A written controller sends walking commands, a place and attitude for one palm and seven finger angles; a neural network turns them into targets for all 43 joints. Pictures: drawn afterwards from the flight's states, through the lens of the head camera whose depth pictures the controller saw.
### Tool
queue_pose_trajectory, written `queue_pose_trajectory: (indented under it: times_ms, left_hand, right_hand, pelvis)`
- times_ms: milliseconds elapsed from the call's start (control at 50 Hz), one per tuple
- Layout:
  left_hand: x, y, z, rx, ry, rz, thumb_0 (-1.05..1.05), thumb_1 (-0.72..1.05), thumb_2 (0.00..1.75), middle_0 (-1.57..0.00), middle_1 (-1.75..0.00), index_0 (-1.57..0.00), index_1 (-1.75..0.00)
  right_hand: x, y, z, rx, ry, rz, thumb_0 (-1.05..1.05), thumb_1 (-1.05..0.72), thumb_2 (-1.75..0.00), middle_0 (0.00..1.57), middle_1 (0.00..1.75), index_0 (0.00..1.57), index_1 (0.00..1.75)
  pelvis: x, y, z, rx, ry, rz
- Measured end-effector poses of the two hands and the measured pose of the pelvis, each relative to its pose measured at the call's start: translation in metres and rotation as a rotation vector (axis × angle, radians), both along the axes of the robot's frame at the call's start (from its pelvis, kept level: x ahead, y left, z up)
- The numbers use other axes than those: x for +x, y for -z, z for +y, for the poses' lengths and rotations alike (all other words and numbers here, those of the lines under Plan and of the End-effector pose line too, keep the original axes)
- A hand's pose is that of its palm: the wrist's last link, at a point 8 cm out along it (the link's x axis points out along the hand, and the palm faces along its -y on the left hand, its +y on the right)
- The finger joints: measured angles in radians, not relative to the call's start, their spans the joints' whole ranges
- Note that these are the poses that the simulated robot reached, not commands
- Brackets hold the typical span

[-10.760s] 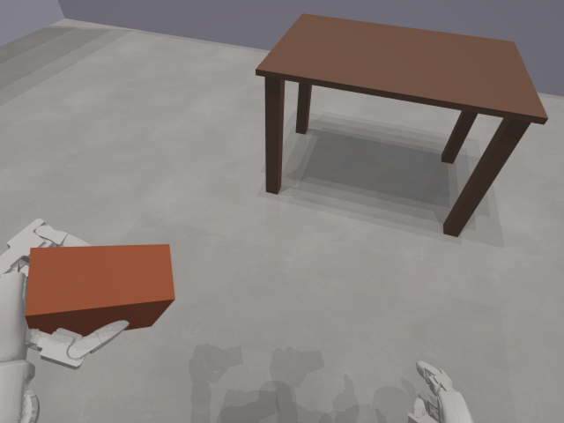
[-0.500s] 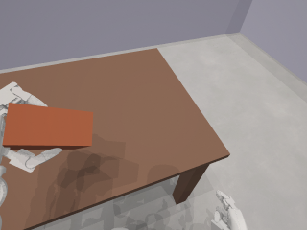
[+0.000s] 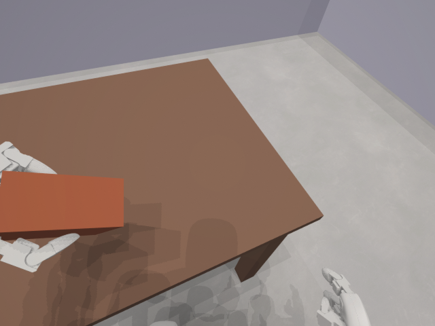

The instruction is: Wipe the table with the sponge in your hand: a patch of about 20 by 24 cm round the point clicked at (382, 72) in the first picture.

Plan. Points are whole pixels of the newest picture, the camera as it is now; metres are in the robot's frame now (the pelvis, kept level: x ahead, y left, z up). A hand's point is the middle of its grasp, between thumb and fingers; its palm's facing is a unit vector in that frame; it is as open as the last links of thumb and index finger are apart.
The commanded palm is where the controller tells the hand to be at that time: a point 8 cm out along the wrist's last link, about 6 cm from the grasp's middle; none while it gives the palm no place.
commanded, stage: come to a stop and stand still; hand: left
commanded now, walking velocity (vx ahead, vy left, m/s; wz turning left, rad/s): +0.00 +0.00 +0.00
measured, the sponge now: (76, 209) +0.24 +0.22 +0.13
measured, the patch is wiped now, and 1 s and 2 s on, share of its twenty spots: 0.00 0.00 0.00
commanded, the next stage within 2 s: look again from close up in 0.42 s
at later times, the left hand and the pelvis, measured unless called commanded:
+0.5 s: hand (25, 221) +0.21 +0.26 +0.15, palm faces +0.33 -0.85 -0.41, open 10.4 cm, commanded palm +0.14 +0.30 +0.18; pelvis -0.02 +0.02 +0.00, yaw +0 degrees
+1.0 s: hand (40, 228) +0.20 +0.24 +0.15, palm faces +0.31 -0.85 -0.42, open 10.4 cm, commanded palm +0.14 +0.28 +0.18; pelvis -0.02 +0.00 +0.00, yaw +0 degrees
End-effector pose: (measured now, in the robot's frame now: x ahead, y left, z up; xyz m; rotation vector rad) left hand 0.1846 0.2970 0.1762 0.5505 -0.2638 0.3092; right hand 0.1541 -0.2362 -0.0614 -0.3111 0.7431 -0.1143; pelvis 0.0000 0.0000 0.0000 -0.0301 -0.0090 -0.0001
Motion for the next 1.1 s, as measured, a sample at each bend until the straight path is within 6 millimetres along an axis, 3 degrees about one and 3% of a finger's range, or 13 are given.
queue_pose_trajectory:
  times_ms: [140,240,480,680,1100]
  left_hand:
    - [-0.004,0.002,0.003,-0.056,0.006,-0.014,-0.01,-0.52,1.01,-0.69,-1.36,-0.71,-1.35]
    - [-0.007,0.012,0.004,-0.085,0.010,0.026,-0.01,-0.52,1.01,-0.69,-1.36,-0.71,-1.35]
    - [-0.014,0.009,0.009,-0.074,0.023,0.015,-0.01,-0.52,1.01,-0.69,-1.36,-0.71,-1.35]
    - [-0.018,0.006,0.001,-0.056,0.048,0.021,-0.01,-0.51,1.01,-0.69,-1.36,-0.71,-1.35]
    - [-0.019,0.001,-0.018,-0.072,0.041,0.021,-0.01,-0.51,1.01,-0.69,-1.36,-0.71,-1.35]
  right_hand:
    - [0.017,-0.001,0.039,0.086,-0.050,-0.072,0.01,-0.90,-0.90,0.21,0.30,0.20,0.30]
    - [0.016,-0.004,0.050,0.098,-0.060,-0.090,0.01,-0.90,-0.90,0.21,0.30,0.20,0.30]
    - [-0.009,-0.003,0.029,0.036,-0.007,-0.050,0.01,-0.90,-0.90,0.21,0.30,0.20,0.30]
    - [-0.023,-0.001,0.019,0.040,0.036,-0.054,0.01,-0.90,-0.90,0.21,0.30,0.20,0.30]
    - [-0.013,0.001,0.012,0.067,0.027,-0.078,0.01,-0.90,-0.90,0.21,0.30,0.20,0.30]
  pelvis:
    - [-0.004,-0.001,0.009,-0.003,-0.001,0.000]
    - [-0.008,-0.001,0.012,-0.005,0.001,0.000]
    - [-0.015,-0.002,0.017,-0.007,0.001,-0.001]
    - [-0.018,-0.002,0.014,-0.004,0.003,-0.004]
    - [-0.019,-0.002,0.000,0.000,0.008,-0.005]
